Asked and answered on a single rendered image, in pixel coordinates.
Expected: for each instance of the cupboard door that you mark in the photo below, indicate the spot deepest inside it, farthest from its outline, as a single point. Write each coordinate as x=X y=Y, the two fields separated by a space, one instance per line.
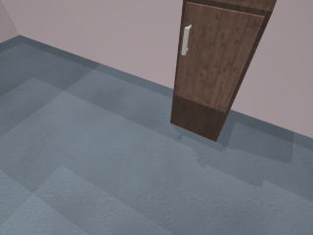
x=219 y=43

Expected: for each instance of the handle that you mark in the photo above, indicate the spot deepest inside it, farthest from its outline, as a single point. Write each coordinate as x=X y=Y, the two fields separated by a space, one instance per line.
x=185 y=40

